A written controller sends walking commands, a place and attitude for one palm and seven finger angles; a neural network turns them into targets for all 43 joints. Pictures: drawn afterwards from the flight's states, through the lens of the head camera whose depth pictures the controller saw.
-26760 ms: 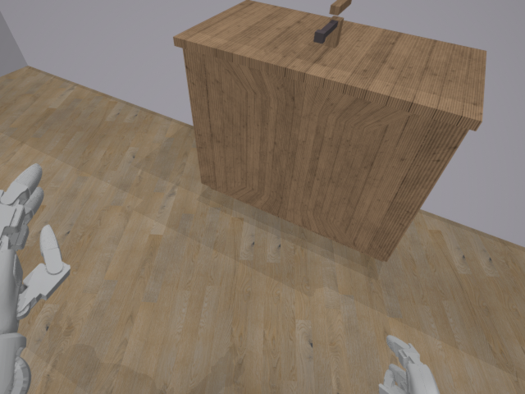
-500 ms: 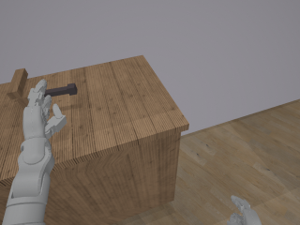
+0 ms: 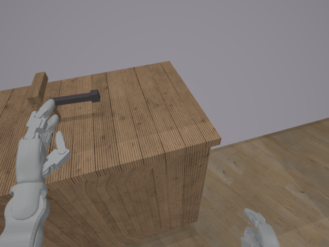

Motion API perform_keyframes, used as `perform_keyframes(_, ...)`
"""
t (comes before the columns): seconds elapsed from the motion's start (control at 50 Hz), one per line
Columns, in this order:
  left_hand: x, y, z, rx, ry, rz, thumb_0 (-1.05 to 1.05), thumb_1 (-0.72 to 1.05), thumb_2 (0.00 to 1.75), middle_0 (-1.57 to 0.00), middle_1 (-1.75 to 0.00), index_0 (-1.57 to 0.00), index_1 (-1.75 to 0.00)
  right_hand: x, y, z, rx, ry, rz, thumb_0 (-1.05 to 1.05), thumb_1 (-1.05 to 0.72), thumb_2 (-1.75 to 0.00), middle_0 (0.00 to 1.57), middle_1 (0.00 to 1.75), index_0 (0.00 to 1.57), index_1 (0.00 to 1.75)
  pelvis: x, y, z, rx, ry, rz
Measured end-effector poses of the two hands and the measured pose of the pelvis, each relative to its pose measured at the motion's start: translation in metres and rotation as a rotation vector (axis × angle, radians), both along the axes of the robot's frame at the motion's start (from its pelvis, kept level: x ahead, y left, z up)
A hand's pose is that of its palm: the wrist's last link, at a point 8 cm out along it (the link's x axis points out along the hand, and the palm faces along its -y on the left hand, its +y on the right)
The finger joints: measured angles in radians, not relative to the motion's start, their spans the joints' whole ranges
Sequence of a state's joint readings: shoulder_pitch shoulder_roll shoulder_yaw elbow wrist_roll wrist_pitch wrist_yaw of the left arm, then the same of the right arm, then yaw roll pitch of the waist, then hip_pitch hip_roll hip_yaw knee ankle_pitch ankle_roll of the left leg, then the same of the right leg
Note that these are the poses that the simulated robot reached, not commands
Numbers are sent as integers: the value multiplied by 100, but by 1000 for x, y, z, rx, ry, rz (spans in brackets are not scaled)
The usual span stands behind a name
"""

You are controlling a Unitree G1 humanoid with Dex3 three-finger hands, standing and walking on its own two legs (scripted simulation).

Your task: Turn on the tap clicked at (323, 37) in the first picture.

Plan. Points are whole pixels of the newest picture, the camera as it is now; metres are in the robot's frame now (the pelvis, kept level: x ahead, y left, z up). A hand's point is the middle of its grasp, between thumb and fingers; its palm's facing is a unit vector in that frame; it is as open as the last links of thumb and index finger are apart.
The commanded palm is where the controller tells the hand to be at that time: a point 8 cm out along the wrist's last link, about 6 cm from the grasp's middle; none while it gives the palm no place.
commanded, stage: draw the hand back beside the body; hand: left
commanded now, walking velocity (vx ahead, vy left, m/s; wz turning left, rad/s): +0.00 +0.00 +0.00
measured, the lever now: (95, 96) +0.50 +0.28 +0.11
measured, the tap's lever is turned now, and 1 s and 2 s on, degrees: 84 84 84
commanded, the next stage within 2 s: step back with the hand held close in 0.60 s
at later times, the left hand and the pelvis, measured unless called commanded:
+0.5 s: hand (39, 180) +0.19 +0.26 +0.15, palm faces +0.42 -0.84 -0.34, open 7.5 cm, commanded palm +0.15 +0.30 +0.17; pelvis +0.00 +0.01 +0.00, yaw +1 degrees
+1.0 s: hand (46, 182) +0.19 +0.25 +0.14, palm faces +0.33 -0.85 -0.42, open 7.5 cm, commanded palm +0.14 +0.30 +0.17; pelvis -0.02 +0.02 -0.01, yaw +0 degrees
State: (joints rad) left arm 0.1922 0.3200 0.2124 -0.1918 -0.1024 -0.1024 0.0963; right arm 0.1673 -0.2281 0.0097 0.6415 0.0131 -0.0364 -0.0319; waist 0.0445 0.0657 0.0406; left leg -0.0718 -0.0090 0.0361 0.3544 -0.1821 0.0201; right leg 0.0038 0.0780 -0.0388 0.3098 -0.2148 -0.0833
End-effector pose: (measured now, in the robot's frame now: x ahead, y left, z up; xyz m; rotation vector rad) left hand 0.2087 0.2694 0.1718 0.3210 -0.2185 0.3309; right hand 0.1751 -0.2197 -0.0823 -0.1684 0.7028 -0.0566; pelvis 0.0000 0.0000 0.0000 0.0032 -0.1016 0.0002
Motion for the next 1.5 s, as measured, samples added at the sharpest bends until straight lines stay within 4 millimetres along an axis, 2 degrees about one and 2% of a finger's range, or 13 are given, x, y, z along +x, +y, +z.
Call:
perform_keyframes(0.42,-62,24,-6,59,58,82,2,89,90,-21,-30,-20,-30,5,13,5,-18,-36,24,1,-90,-90,20,30,21,30,-1,12,-1,-9,-4,15)
perform_keyframes(0.54,-63,27,-6,48,45,102,2,89,90,-21,-30,-20,-30,5,18,3,-16,-33,38,1,-90,-90,20,30,21,30,-4,12,-2,-9,-7,21)
perform_keyframes(0.74,-58,20,-4,54,40,71,2,89,90,-21,-30,-20,-30,2,16,4,-9,-39,28,1,-90,-90,20,30,21,30,-3,10,-1,-7,-6,15)
perform_keyframes(0.84,-52,28,14,135,-20,75,2,89,90,-21,-30,-21,-30,-1,12,2,-20,-16,19,1,-90,-90,20,30,21,30,-9,9,-3,-17,31,11)
perform_keyframes(0.94,-53,23,1,136,54,42,2,89,90,-20,-30,-20,-30,-10,4,0,-30,7,-28,1,-90,-90,20,30,21,30,-15,13,-5,-15,73,-3)
perform_keyframes(1.04,-62,19,-13,134,125,6,2,89,90,-21,-30,-20,-30,-25,-1,-4,-57,36,-67,1,-90,-90,20,30,21,30,-25,17,-8,-15,92,-4)
perform_keyframes(1.18,-82,31,-5,173,81,27,2,88,90,-21,-30,-21,-30,-49,2,-9,-79,61,-79,1,-91,-90,20,30,20,30,-45,23,-12,-27,104,6)
perform_keyframes(1.34,-102,42,-6,169,46,48,2,89,90,-21,-30,-21,-30,-73,17,-14,-83,72,-71,1,-90,-90,20,30,21,30,-61,32,-16,-31,109,8)
perform_keyframes(1.5,-116,47,-3,188,50,98,2,89,90,-21,-30,-21,-30,-81,32,-17,-55,72,-24,1,-90,-90,20,30,21,30,-73,28,-14,-18,119,28)
